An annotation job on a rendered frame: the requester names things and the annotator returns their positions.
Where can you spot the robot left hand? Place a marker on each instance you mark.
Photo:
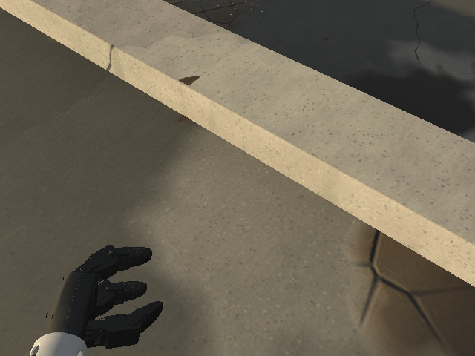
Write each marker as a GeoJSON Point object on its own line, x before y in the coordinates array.
{"type": "Point", "coordinates": [80, 300]}

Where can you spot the robot left forearm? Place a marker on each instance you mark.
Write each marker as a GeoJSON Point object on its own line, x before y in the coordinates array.
{"type": "Point", "coordinates": [59, 344]}

